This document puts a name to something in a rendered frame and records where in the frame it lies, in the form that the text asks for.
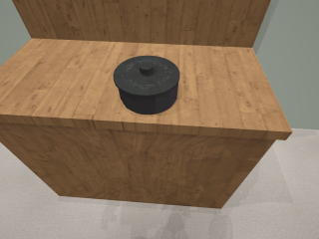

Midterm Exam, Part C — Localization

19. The lid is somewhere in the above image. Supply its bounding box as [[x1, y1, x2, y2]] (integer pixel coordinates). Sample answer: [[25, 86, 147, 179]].
[[113, 55, 180, 98]]

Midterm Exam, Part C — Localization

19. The table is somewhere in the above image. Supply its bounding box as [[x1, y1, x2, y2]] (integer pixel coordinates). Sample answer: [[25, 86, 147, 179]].
[[0, 0, 293, 209]]

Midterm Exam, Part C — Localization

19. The pot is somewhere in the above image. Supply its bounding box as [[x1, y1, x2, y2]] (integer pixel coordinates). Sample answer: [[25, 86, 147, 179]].
[[119, 84, 178, 115]]

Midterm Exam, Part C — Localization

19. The knob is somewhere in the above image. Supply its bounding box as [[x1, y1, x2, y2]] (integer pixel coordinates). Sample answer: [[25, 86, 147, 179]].
[[139, 62, 154, 75]]

